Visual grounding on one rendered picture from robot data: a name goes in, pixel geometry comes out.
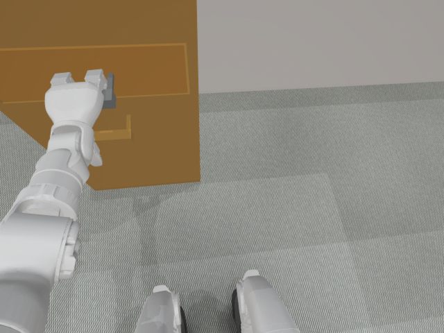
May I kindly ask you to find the left robot upper arm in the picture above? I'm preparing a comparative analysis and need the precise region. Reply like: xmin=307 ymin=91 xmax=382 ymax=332
xmin=0 ymin=212 xmax=80 ymax=333

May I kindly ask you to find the drawer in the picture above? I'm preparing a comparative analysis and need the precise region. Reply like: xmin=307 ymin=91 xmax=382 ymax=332
xmin=0 ymin=43 xmax=188 ymax=102

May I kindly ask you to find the left robot hand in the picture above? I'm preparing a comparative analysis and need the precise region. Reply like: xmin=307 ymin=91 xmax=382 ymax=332
xmin=45 ymin=69 xmax=108 ymax=167

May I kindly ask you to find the cabinet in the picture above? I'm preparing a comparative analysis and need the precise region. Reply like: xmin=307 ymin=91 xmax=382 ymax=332
xmin=0 ymin=0 xmax=200 ymax=191

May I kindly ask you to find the left robot thigh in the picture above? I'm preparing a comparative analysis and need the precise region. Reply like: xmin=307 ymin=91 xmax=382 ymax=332
xmin=135 ymin=291 xmax=181 ymax=333

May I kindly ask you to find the handle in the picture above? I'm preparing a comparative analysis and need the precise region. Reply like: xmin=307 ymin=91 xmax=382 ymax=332
xmin=102 ymin=73 xmax=116 ymax=109
xmin=94 ymin=129 xmax=134 ymax=146

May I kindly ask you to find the robot thigh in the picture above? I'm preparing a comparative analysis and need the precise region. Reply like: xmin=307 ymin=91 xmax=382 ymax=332
xmin=237 ymin=275 xmax=300 ymax=333
xmin=135 ymin=291 xmax=181 ymax=333

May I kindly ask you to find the right robot thigh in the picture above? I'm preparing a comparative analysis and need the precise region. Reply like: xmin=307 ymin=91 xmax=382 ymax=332
xmin=237 ymin=275 xmax=300 ymax=333

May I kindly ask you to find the left robot forearm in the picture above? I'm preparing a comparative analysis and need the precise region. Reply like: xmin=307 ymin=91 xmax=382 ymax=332
xmin=0 ymin=120 xmax=94 ymax=233

